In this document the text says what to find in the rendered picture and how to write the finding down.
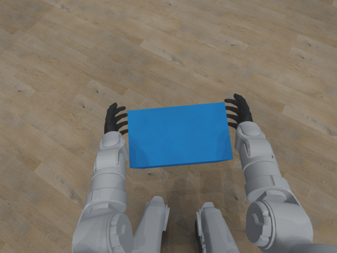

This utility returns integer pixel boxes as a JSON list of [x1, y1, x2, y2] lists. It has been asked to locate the right robot hand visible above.
[[224, 93, 253, 129]]

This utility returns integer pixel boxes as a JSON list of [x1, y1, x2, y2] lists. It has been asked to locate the carton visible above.
[[127, 102, 233, 169]]

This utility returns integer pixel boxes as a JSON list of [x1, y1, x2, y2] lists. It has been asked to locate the left robot hand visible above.
[[104, 103, 128, 135]]

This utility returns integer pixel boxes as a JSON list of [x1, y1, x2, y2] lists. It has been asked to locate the right robot thigh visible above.
[[196, 207, 240, 253]]

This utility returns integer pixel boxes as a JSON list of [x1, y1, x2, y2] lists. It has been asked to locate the robot thigh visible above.
[[132, 200, 170, 253], [196, 207, 240, 253]]

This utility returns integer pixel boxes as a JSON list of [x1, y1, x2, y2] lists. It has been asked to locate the left robot thigh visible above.
[[132, 200, 170, 253]]

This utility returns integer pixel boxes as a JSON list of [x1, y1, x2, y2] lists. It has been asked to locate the robot right upper arm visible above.
[[245, 199, 337, 253]]

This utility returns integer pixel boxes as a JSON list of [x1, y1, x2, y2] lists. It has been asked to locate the right robot forearm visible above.
[[234, 121, 313, 232]]

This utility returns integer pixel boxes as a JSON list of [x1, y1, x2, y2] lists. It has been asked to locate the robot left upper arm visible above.
[[73, 211, 135, 253]]

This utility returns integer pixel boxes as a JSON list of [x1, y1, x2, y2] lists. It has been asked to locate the left robot forearm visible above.
[[72, 131, 129, 253]]

